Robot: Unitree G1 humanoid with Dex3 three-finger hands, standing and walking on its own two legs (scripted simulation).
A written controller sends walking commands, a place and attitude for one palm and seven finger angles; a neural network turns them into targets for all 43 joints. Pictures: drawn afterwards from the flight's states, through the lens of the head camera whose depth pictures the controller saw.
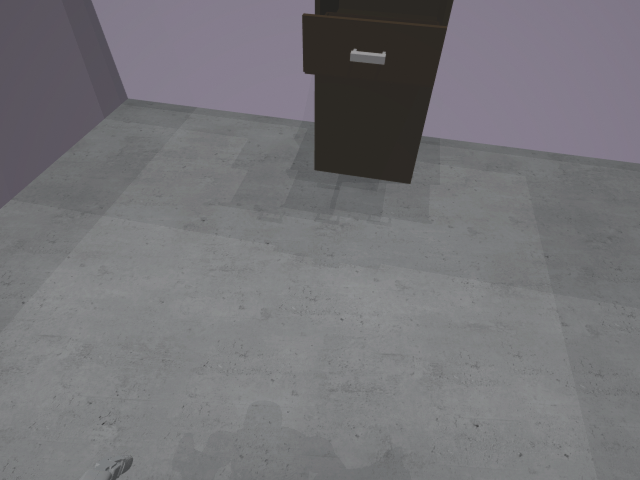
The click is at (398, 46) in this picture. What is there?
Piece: drawer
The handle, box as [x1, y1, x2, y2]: [350, 49, 385, 64]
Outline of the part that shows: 350,53 350,60 382,64 384,63 385,52 381,54 361,52 354,49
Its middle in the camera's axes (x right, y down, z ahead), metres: +0.15 -0.59 +1.24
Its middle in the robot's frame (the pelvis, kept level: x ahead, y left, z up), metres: +1.33 -0.08 -0.03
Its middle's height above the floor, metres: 0.74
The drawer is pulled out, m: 0.29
